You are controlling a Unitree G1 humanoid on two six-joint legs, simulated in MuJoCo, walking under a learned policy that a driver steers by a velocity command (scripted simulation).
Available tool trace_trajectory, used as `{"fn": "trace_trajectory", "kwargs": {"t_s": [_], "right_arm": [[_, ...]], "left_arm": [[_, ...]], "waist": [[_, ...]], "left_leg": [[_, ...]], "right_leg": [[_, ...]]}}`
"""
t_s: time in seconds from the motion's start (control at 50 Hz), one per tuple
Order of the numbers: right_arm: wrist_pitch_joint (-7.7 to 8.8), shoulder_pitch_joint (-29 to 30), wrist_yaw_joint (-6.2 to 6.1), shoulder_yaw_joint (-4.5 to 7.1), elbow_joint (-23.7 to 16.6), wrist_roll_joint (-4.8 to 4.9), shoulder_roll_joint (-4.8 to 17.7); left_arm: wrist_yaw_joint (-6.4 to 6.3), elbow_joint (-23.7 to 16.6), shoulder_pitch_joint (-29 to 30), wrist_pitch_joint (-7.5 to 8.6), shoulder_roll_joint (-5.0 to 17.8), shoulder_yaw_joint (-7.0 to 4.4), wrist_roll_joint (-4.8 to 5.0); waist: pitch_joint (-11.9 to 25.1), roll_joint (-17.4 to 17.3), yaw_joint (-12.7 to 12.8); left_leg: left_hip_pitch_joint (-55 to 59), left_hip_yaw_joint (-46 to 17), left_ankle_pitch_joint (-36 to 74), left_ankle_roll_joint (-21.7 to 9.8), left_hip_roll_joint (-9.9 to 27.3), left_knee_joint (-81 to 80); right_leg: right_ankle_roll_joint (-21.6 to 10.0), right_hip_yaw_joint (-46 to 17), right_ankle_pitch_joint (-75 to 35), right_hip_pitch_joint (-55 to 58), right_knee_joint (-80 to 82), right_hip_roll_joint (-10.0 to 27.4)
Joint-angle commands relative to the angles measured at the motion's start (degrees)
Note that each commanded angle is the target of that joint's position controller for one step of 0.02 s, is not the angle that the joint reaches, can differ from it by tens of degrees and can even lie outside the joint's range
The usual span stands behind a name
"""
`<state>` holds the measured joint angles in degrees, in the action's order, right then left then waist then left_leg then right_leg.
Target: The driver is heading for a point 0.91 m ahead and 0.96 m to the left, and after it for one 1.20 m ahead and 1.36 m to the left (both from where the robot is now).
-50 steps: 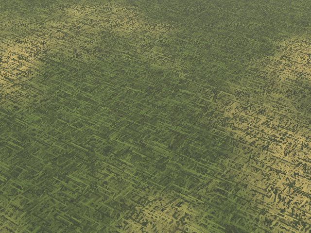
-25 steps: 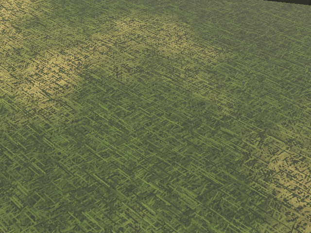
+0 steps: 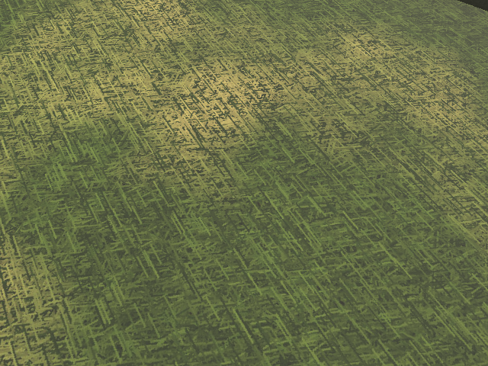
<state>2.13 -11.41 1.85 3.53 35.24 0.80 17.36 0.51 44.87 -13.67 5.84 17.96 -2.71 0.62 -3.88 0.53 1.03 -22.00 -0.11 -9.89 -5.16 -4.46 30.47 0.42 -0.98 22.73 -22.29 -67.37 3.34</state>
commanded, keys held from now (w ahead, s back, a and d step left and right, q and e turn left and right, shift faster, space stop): w+q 1.00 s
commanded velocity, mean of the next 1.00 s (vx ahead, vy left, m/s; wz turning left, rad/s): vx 0.50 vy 0.00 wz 0.60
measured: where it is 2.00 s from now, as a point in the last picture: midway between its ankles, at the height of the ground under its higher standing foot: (104, 214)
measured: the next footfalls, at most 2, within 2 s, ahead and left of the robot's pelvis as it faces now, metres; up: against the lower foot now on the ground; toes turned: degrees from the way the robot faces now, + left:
right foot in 0.36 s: +0.39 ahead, -0.12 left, +0.00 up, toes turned +16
left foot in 0.88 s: +0.56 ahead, +0.23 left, +0.00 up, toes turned +33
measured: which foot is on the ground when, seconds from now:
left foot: down 0.00-0.36, up 0.38-0.86, down 0.88-1.00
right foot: up 0.00-0.34, down 0.36-0.88, up 0.90-1.00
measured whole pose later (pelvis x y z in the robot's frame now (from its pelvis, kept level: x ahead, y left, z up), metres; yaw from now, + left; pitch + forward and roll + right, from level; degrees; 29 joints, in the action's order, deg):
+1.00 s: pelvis +0.51 +0.12 +0.00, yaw +35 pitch +1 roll -1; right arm 2.2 -11.6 1.9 4.0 35.8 1.0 17.4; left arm 0.3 44.4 -13.0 5.7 18.1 -2.8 0.8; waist -4.4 0.9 0.8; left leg -22.0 -0.1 -10.1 -5.2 -4.7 31.1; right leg 0.4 -1.0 23.0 -21.4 -67.7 3.3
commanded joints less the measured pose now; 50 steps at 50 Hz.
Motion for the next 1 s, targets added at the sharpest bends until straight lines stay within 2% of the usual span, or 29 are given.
{"fn": "trace_trajectory", "kwargs": {"t_s": [0.02,0.08,0.18,0.22,0.28,0.32,0.34,0.36,0.38,0.4,0.42,0.44,0.46,0.48,0.52,0.58,0.64,0.7,0.78,0.82,0.84,0.86,0.88,0.9,0.92,0.94,0.96,0.98,1.0], "right_arm": [[1.17,-1.48,-0.72,2.17,-3.86,-0.93,7.39],[1.53,-2.32,-1.61,2.43,-2.48,-0.48,8.40],[0.95,-6.56,-2.73,2.88,0.26,0.25,9.66],[0.79,-8.62,-2.78,3.02,1.50,0.59,9.93],[0.32,-9.58,-3.02,2.91,2.46,0.79,9.09],[-0.16,-8.70,-3.04,2.90,2.48,0.62,8.61],[-0.20,-8.52,-2.93,2.28,2.24,0.43,6.83],[-0.05,-8.77,-2.70,0.96,1.33,-0.25,3.42],[0.38,-16.23,-2.72,-0.08,-0.22,1.31,0.28],[0.50,-16.17,-2.92,0.73,0.86,1.70,5.71],[0.21,-10.23,-2.91,1.78,0.57,1.43,9.14],[-0.10,-6.89,-3.03,1.92,-0.01,0.80,9.12],[-0.09,-4.71,-2.87,2.04,-0.65,0.24,8.38],[-0.26,-4.83,-2.52,2.08,-0.83,0.49,7.28],[-0.86,-5.23,-2.15,1.75,-0.86,1.04,4.89],[-1.29,-2.14,-1.94,1.19,-2.34,0.55,3.12],[-0.87,0.70,-1.14,0.88,-2.74,0.58,2.62],[-0.27,6.45,0.02,0.33,-4.00,0.56,1.57],[-0.32,11.07,1.32,0.45,-6.24,0.78,2.10],[-0.62,9.11,1.51,1.45,-6.49,0.37,4.03],[-0.87,4.92,1.40,2.41,-5.70,0.22,5.75],[-1.08,-3.84,0.97,3.98,-3.36,0.36,8.19],[-1.70,-14.09,-0.14,5.92,-0.61,0.66,12.16],[-1.32,-11.84,-0.69,6.60,-1.01,1.27,18.85],[-0.24,-13.44,-0.35,5.14,-3.03,0.87,14.48],[0.71,-11.72,-0.09,4.05,-2.06,0.29,11.24],[1.20,-8.81,-0.10,3.60,-1.90,0.35,10.07],[1.29,-4.93,-0.21,3.09,-2.30,0.19,8.54],[1.38,-2.47,-0.41,2.55,-3.11,-0.51,7.28]], "left_arm": [[-0.20,-5.21,0.75,0.95,7.70,-1.98,-1.06],[-0.39,-5.69,2.59,-0.34,5.37,-1.43,-1.70],[0.35,-8.44,13.77,0.07,2.80,-0.21,-1.16],[0.78,-9.41,16.29,0.44,3.60,-0.40,-0.50],[1.23,-9.81,16.11,0.96,5.75,-1.30,-0.24],[1.08,-8.89,11.81,1.36,6.67,-2.08,-0.17],[0.70,-7.76,6.71,1.57,7.93,-2.90,-0.57],[0.21,-7.13,-1.33,1.78,10.68,-3.75,-1.53],[0.25,-5.22,-7.01,0.92,15.15,-4.96,-2.08],[0.69,-5.57,-6.68,0.61,10.47,-4.01,-0.57],[0.42,-6.17,-4.32,0.28,7.03,-3.07,-0.43],[0.25,-6.47,-1.50,-0.12,5.96,-2.58,-0.97],[0.13,-6.00,0.22,-0.35,4.72,-2.19,-1.19],[-0.08,-5.66,0.97,-0.24,3.95,-1.86,-1.54],[-0.16,-4.81,1.21,0.21,3.51,-1.92,-1.11],[-0.23,-3.20,0.38,0.64,5.66,-2.74,-0.83],[-0.35,-2.26,0.41,0.28,6.88,-3.07,-0.87],[-0.64,-1.13,-1.11,-0.35,8.05,-3.24,-0.54],[-0.68,0.52,-3.63,-1.59,10.15,-3.88,0.62],[-0.99,0.55,-3.34,-2.31,11.96,-4.44,1.21],[-1.23,0.43,-3.07,-2.76,12.79,-4.70,1.46],[-1.48,0.12,-2.20,-3.12,12.44,-4.51,1.68],[-1.75,-0.62,-3.00,-2.95,10.22,-3.55,0.45],[-0.94,-4.33,-8.08,-1.72,1.63,-0.72,-2.00],[-0.20,-4.95,-2.83,0.39,5.64,-1.04,-0.28],[0.24,-6.82,2.87,1.49,8.66,-1.86,1.86],[0.06,-6.99,3.64,2.16,7.78,-1.47,1.45],[-0.33,-6.29,3.40,2.28,7.69,-1.63,-0.07],[-0.34,-5.89,2.21,1.79,8.13,-1.97,-0.75]], "waist": [[7.57,-3.43,-0.22],[5.36,-2.94,0.09],[2.99,-4.27,-4.10],[2.71,-4.73,-4.98],[3.01,-6.18,-4.17],[3.92,-7.94,-1.69],[6.93,-7.48,0.86],[14.62,-2.50,4.25],[22.55,16.02,1.68],[19.87,13.68,2.48],[12.49,8.23,3.91],[8.40,4.46,3.19],[5.10,3.79,2.34],[4.10,5.37,1.03],[3.42,6.44,0.27],[2.16,4.42,0.32],[1.97,3.52,0.99],[0.41,2.89,3.09],[-1.24,2.97,3.56],[1.16,4.56,1.11],[4.02,5.18,-1.69],[8.53,4.02,-6.78],[13.69,-0.40,-11.23],[17.89,-16.91,-3.49],[25.69,-10.84,-7.66],[17.26,-7.54,-8.36],[12.15,-3.85,-5.91],[9.06,-1.86,-3.40],[7.96,-2.95,-1.29]], "left_leg": [[16.15,-22.75,9.67,-11.97,15.06,-16.36],[9.49,-17.91,14.56,-12.22,13.13,-17.93],[5.74,-14.64,7.02,-7.98,9.25,-16.94],[7.06,-17.16,4.33,-7.40,10.35,-15.59],[12.38,-22.27,2.72,-6.29,12.28,-10.54],[13.38,-24.16,4.86,-5.04,11.97,-6.44],[12.12,-22.68,7.17,-3.37,9.33,-0.94],[6.20,-18.50,1.66,-1.20,5.91,13.87],[-13.91,-10.27,-21.85,3.05,-2.04,32.91],[-21.74,-11.22,-23.45,3.97,2.16,41.58],[-23.86,-10.50,-18.17,4.44,4.24,44.02],[-22.33,-8.46,-14.08,4.80,6.16,43.36],[-21.24,-8.18,-11.27,4.96,7.68,40.84],[-18.65,-7.98,-9.40,4.85,9.23,39.13],[-16.84,-6.44,-8.19,4.95,10.22,36.72],[-19.61,-6.01,-4.22,5.69,11.16,31.09],[-19.34,-4.73,4.29,5.75,11.16,22.67],[-16.64,-1.49,10.65,5.00,10.22,13.52],[-15.12,1.45,7.32,2.66,8.81,6.87],[-9.52,4.41,1.41,0.34,5.53,5.64],[-3.49,5.87,-0.96,-1.14,3.26,5.08],[8.82,6.55,2.02,-3.23,0.84,1.59],[26.77,-1.08,2.69,-5.96,4.00,0.62],[44.16,-33.52,-7.25,-16.05,19.26,-3.91],[46.44,-47.88,-16.38,-18.65,23.23,-12.39],[41.08,-39.97,-12.41,-15.55,21.78,-14.04],[32.83,-33.27,-6.77,-13.75,19.38,-14.09],[25.36,-28.17,-0.16,-12.33,17.21,-14.35],[20.15,-24.99,5.27,-11.88,15.61,-15.40]], "right_leg": [[0.70,-3.76,-5.01,-14.32,3.38,3.66],[3.29,-2.22,-9.97,-13.18,10.78,2.54],[3.95,-1.84,-27.65,-7.65,31.28,-1.53],[3.44,-2.69,-28.89,-5.92,34.71,-2.48],[1.76,-4.45,-23.82,-4.54,38.46,-2.79],[-0.18,-3.32,-19.25,1.15,40.41,-3.22],[-1.88,-2.99,-19.20,9.38,42.01,-2.41],[-5.43,-10.72,-16.87,23.56,40.84,6.18],[-14.60,-36.41,-2.83,42.52,45.87,19.08],[-14.55,-44.57,10.48,41.59,49.71,20.87],[-12.08,-36.14,10.02,35.02,50.78,18.53],[-10.53,-28.40,2.60,28.44,51.27,16.20],[-10.21,-22.70,-4.25,23.09,52.46,13.95],[-9.61,-18.22,-8.57,19.58,53.76,12.35],[-10.01,-12.33,-12.95,16.86,56.25,11.03],[-11.55,-6.94,-19.53,17.01,58.50,12.17],[-10.83,-0.35,-25.03,18.71,58.89,11.28],[-9.43,5.18,-26.83,19.55,58.86,10.53],[-8.05,8.57,-32.60,25.05,56.69,12.59],[-6.93,10.82,-50.77,27.52,50.03,12.82],[-6.29,11.97,-59.53,27.61,42.97,12.44],[-4.79,13.70,-61.31,23.67,31.77,10.85],[-2.42,13.61,-46.94,10.42,15.22,8.73],[1.00,10.14,7.76,-15.65,-5.29,-2.57],[0.45,-3.46,11.65,-21.63,-12.05,-4.06],[-0.62,-4.02,5.77,-26.04,-11.16,-1.49],[-1.21,-3.82,0.72,-24.07,-6.13,0.81],[-0.73,-3.85,-2.17,-20.44,-1.23,2.45],[-0.34,-4.33,-4.20,-16.42,1.38,3.53]]}}
Velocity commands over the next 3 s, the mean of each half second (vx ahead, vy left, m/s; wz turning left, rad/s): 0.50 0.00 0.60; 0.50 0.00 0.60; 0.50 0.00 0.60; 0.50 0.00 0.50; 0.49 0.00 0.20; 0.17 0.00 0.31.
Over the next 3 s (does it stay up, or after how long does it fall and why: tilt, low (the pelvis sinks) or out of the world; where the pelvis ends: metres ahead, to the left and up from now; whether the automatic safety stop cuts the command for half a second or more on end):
stays up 1.03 0.93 0.00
